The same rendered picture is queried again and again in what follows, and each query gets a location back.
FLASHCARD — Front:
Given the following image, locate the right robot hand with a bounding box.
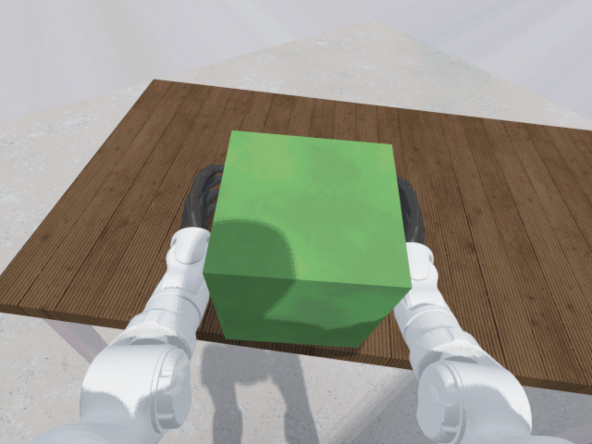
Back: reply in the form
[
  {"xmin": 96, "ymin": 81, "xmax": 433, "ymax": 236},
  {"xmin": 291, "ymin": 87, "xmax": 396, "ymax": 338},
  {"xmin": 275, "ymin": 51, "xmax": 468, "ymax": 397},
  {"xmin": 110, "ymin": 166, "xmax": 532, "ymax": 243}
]
[{"xmin": 397, "ymin": 177, "xmax": 425, "ymax": 245}]

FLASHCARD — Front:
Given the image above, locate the left robot hand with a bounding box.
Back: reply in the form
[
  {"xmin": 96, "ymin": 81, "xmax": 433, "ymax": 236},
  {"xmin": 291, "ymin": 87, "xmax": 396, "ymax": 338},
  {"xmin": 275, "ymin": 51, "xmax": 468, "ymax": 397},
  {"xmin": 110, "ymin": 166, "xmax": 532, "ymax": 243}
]
[{"xmin": 180, "ymin": 164, "xmax": 225, "ymax": 229}]

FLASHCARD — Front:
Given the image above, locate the robot left forearm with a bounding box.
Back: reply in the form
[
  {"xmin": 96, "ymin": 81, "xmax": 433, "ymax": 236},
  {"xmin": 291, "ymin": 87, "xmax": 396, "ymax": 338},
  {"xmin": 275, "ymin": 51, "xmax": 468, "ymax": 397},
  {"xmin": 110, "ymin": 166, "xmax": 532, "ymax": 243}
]
[{"xmin": 80, "ymin": 228, "xmax": 211, "ymax": 417}]

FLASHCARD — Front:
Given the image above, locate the robot right upper arm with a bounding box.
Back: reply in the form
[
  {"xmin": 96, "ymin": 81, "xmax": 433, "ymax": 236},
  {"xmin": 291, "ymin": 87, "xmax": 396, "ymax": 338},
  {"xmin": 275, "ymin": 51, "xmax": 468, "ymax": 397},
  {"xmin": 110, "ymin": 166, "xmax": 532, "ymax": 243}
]
[{"xmin": 416, "ymin": 360, "xmax": 574, "ymax": 444}]

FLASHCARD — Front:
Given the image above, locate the robot right forearm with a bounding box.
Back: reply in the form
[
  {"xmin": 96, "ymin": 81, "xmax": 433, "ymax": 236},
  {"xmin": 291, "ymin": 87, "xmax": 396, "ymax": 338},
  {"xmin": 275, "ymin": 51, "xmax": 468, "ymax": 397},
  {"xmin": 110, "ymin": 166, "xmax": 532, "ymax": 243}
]
[{"xmin": 394, "ymin": 242, "xmax": 532, "ymax": 430}]

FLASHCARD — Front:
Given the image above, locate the table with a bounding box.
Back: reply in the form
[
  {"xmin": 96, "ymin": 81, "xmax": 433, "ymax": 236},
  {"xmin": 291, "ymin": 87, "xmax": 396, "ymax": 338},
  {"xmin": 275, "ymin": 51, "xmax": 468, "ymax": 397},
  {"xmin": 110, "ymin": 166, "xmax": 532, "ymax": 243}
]
[{"xmin": 0, "ymin": 79, "xmax": 592, "ymax": 444}]

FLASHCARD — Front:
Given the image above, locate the robot left upper arm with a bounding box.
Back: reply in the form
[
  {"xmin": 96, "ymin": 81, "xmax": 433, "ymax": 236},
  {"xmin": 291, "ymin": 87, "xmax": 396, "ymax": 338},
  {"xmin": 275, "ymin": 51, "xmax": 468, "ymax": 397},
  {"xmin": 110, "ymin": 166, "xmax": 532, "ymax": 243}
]
[{"xmin": 26, "ymin": 344, "xmax": 192, "ymax": 444}]

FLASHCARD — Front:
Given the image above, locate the carton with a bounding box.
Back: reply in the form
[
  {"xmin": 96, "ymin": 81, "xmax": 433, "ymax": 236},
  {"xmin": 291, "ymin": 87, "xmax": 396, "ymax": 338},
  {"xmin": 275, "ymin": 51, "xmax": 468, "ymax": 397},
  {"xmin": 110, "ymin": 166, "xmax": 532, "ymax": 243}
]
[{"xmin": 203, "ymin": 130, "xmax": 412, "ymax": 348}]

